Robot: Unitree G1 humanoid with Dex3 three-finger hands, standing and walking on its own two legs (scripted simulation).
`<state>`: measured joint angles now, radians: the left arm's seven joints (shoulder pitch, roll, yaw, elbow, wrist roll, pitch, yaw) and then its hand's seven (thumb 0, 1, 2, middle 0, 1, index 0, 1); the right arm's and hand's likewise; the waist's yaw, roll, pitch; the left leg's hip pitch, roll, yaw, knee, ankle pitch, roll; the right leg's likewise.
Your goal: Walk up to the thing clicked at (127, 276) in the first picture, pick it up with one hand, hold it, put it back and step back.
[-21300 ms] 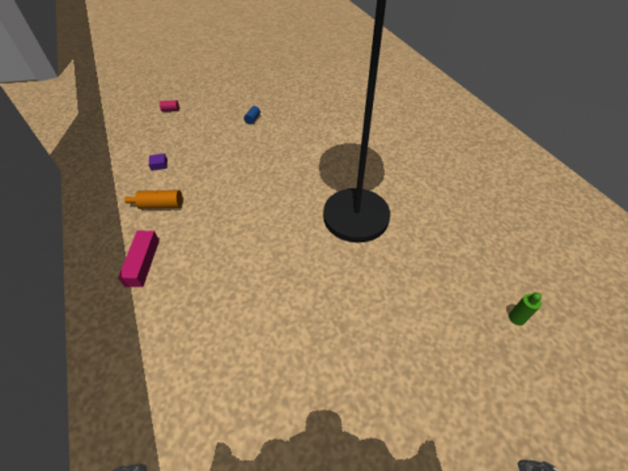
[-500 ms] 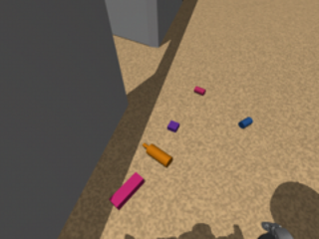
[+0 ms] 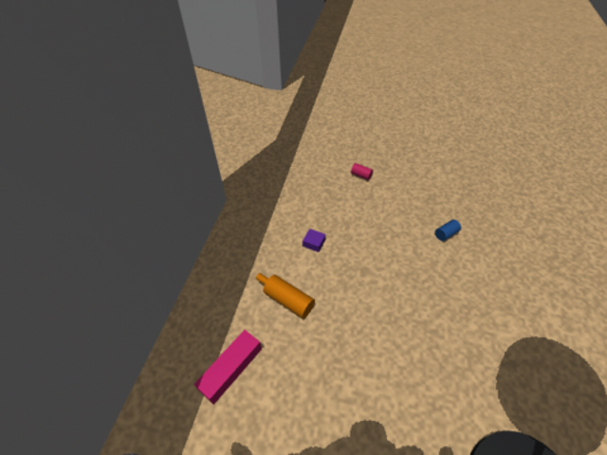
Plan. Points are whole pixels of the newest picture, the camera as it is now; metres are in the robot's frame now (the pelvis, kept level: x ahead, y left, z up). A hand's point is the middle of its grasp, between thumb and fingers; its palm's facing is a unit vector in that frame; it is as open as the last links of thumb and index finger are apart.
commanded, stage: walk up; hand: left
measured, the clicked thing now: (229, 365) +0.47 +0.26 -0.75
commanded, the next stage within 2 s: stand in 0.26 s
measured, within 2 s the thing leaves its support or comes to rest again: neither
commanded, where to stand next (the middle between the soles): +0.03 -0.01 m, yaw -1 degrees
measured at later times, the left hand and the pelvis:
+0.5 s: hand out of the picture +0.08 +0.25 -0.16, palm faces -0.01 -0.94 -0.33, open 7.4 cm; pelvis +0.01 +0.00 +0.00, yaw +0 degrees
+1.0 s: hand out of the picture +0.09 +0.25 -0.16, palm faces -0.01 -0.94 -0.34, open 7.3 cm; pelvis +0.02 +0.00 +0.00, yaw +1 degrees
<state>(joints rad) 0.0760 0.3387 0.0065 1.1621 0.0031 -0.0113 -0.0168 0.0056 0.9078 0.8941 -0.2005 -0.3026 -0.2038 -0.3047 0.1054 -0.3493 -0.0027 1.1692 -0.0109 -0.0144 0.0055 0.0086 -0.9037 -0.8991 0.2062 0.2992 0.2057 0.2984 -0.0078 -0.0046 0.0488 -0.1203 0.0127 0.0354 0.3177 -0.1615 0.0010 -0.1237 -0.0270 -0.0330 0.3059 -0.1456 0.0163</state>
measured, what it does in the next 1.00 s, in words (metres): stands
